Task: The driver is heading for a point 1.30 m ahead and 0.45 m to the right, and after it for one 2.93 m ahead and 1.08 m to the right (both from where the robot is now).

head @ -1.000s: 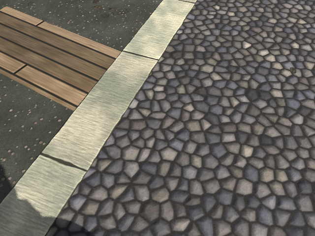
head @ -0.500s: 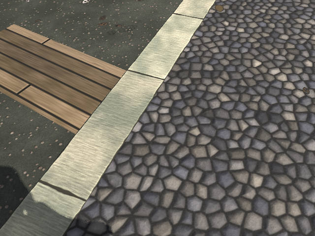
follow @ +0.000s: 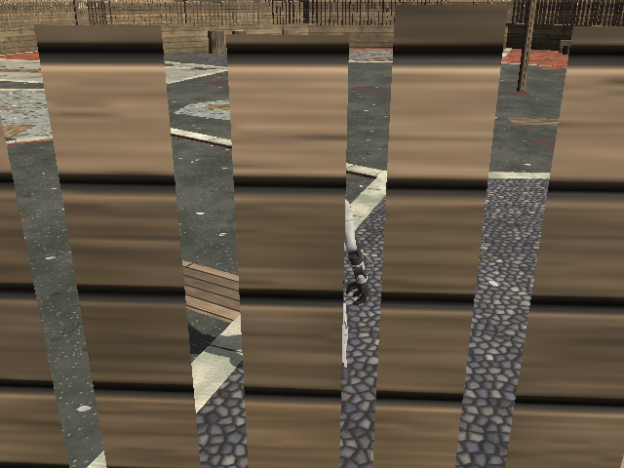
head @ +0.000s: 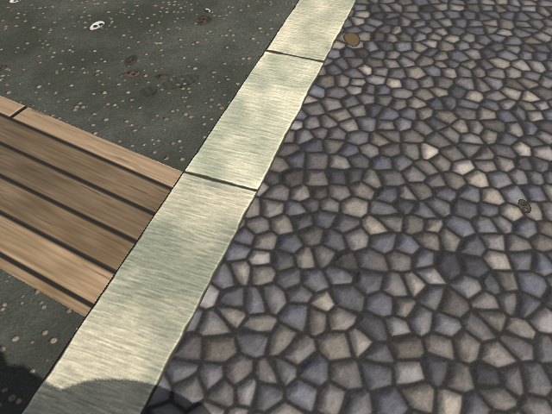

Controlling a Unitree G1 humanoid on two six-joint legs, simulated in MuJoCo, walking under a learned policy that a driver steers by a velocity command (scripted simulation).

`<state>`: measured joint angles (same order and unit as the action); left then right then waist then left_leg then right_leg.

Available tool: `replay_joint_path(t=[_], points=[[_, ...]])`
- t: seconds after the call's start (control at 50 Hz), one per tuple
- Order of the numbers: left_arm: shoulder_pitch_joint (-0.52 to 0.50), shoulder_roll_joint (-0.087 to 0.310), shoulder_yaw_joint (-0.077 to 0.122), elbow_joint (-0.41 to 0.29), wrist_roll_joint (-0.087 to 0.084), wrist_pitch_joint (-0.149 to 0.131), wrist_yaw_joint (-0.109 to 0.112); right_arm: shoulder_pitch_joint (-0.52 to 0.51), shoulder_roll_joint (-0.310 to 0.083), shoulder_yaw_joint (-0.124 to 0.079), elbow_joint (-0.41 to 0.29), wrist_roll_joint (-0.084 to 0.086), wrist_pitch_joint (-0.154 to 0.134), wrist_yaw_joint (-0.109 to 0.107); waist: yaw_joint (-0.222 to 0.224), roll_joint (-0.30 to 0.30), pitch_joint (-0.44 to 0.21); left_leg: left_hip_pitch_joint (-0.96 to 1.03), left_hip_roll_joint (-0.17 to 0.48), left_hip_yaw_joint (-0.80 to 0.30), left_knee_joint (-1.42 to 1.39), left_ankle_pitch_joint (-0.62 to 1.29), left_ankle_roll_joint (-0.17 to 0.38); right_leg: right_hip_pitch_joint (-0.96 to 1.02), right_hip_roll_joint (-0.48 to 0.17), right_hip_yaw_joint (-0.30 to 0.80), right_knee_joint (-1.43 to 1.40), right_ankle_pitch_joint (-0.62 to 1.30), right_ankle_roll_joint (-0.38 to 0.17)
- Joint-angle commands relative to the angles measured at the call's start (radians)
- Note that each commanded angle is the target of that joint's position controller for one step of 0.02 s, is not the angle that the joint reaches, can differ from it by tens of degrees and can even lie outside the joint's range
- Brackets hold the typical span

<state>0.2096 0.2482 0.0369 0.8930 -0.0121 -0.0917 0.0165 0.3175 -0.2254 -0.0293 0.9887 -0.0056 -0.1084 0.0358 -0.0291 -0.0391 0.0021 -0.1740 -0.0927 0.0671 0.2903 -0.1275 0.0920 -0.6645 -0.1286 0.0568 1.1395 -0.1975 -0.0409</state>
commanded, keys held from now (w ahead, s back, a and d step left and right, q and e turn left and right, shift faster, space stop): w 0.70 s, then w+e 0.30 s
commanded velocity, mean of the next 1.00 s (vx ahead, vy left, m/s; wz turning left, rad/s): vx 0.50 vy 0.00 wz -0.08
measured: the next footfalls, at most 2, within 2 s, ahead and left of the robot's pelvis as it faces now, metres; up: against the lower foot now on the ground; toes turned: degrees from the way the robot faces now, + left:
right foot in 0.30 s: +0.34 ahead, -0.17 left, +0.00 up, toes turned -2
left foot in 0.86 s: +0.65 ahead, +0.08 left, +0.00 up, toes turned +0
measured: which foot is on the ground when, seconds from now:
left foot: down 0.00-0.32, up 0.34-0.84, down 0.86-1.00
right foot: up 0.00-0.28, down 0.30-0.86, up 0.88-1.00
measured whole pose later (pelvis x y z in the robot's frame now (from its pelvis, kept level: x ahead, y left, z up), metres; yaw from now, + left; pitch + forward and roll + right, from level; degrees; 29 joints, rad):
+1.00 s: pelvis +0.55 -0.02 -0.01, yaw -5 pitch +2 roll +1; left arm 0.32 0.26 0.06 0.95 -0.04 -0.07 0.01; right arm 0.16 -0.23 -0.06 0.89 -0.01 -0.12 0.02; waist 0.00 -0.04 0.02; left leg -0.33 0.00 0.10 0.46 -0.16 0.04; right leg -0.44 -0.05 0.05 1.19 -0.35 -0.05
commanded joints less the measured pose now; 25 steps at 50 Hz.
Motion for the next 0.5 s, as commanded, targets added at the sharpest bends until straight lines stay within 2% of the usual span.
replay_joint_path(t=[0.02,0.1,0.16,0.2,0.24,0.26,0.28,0.3,0.32,0.34,0.36,0.38,0.4,0.42,0.44,0.46,0.5], points=[[0.034,0.047,0.014,-0.042,0.013,0.003,0.007,-0.040,-0.132,-0.021,-0.054,0.001,-0.018,-0.020,0.046,0.076,0.055,-0.107,0.278,-0.206,-0.206,0.073,0.171,-0.020,-0.042,0.001,-0.140,0.162,0.027],[-0.129,0.029,0.007,-0.085,0.003,-0.009,-0.006,0.042,-0.160,-0.025,-0.037,0.017,-0.005,-0.035,-0.013,0.076,0.054,-0.016,0.264,-0.159,-0.190,0.087,0.127,0.011,0.004,-0.038,-0.432,0.306,0.035],[-0.216,0.032,0.002,-0.113,-0.007,-0.012,-0.023,0.096,-0.169,-0.029,-0.015,0.026,0.006,-0.036,-0.046,0.086,0.073,0.075,0.294,-0.164,-0.157,0.060,0.122,0.015,0.025,-0.047,-0.534,0.280,0.036],[-0.250,0.043,0.003,-0.134,-0.010,-0.018,-0.037,0.115,-0.170,-0.032,-0.004,0.027,0.016,-0.038,-0.048,0.090,0.082,0.147,0.327,-0.179,-0.118,0.062,0.113,0.008,0.033,-0.043,-0.583,0.216,0.016],[-0.226,0.065,0.010,-0.140,-0.010,-0.027,-0.047,0.105,-0.182,-0.038,-0.002,0.027,0.027,-0.040,-0.021,0.104,0.067,0.190,0.351,-0.192,-0.062,0.115,0.097,0.067,0.050,-0.052,-0.624,0.134,-0.012],[-0.171,0.084,0.020,-0.129,-0.009,-0.031,-0.048,0.085,-0.189,-0.040,-0.007,0.027,0.033,-0.041,0.016,0.115,0.037,0.192,0.344,-0.182,0.002,0.235,0.083,0.156,0.075,-0.074,-0.644,0.106,-0.029],[-0.041,0.120,0.041,-0.090,-0.008,-0.034,-0.045,0.067,-0.177,-0.034,-0.013,0.022,0.038,-0.041,0.083,0.106,-0.037,0.172,0.295,-0.141,0.156,0.399,0.060,0.327,0.109,-0.100,-0.666,0.099,-0.054],[0.164,0.193,0.069,-0.039,-0.001,-0.036,-0.038,0.058,-0.137,-0.017,-0.034,0.007,0.038,-0.040,0.160,0.050,-0.183,0.026,0.234,-0.084,0.431,0.359,0.025,0.624,0.017,0.002,-0.638,0.124,-0.111],[0.296,0.309,0.097,-0.012,0.015,-0.027,-0.036,0.162,-0.020,0.019,-0.052,0.004,0.016,-0.030,0.141,-0.202,-0.329,-0.402,0.062,-0.013,0.842,-0.032,-0.057,1.032,-0.233,0.440,-0.699,0.016,-0.270],[0.310,0.228,0.075,-0.008,0.012,-0.026,-0.040,0.163,-0.059,0.013,-0.035,0.021,-0.012,-0.025,0.148,-0.220,-0.393,-0.546,0.044,-0.169,1.005,-0.419,-0.046,1.074,-0.283,0.691,-0.835,-0.067,-0.304],[0.215,0.166,0.054,-0.024,0.007,-0.028,-0.039,0.068,-0.156,-0.012,-0.062,0.048,-0.027,-0.021,0.129,-0.149,-0.239,-0.631,0.108,-0.185,1.062,-0.360,-0.023,0.949,-0.250,0.548,-0.842,-0.068,-0.244],[0.114,0.129,0.040,-0.049,0.005,-0.026,-0.039,0.001,-0.163,-0.015,-0.080,0.049,-0.029,-0.025,0.099,-0.076,-0.154,-0.609,0.166,-0.155,1.029,-0.260,-0.017,0.801,-0.209,0.397,-0.860,0.008,-0.210],[0.047,0.097,0.030,-0.060,0.008,-0.024,-0.044,-0.033,-0.149,-0.019,-0.085,0.035,-0.022,-0.031,0.070,-0.020,-0.087,-0.569,0.200,-0.139,0.963,-0.189,-0.022,0.667,-0.164,0.298,-0.899,0.078,-0.192],[0.018,0.073,0.022,-0.060,0.014,-0.027,-0.049,-0.025,-0.135,-0.025,-0.083,0.025,-0.008,-0.036,0.037,-0.031,-0.055,-0.507,0.229,-0.142,0.902,-0.141,-0.026,0.579,-0.124,0.222,-0.935,0.119,-0.172],[0.017,0.065,0.020,-0.050,0.018,-0.028,-0.053,-0.004,-0.110,-0.024,-0.077,0.023,0.007,-0.037,0.019,-0.045,-0.043,-0.460,0.234,-0.135,0.875,-0.113,-0.032,0.527,-0.101,0.180,-0.963,0.145,-0.170],[0.036,0.072,0.022,-0.036,0.017,-0.031,-0.053,0.012,-0.088,-0.022,-0.071,0.021,0.018,-0.038,0.010,-0.042,-0.035,-0.445,0.234,-0.125,0.857,-0.096,-0.039,0.503,-0.091,0.146,-0.979,0.197,-0.178],[0.074,0.101,0.030,-0.013,0.018,-0.034,-0.046,-0.021,-0.088,-0.026,-0.088,0.016,0.029,-0.042,0.005,-0.024,-0.009,-0.492,0.238,-0.120,0.795,-0.033,-0.054,0.502,-0.087,0.099,-1.000,0.284,-0.189]])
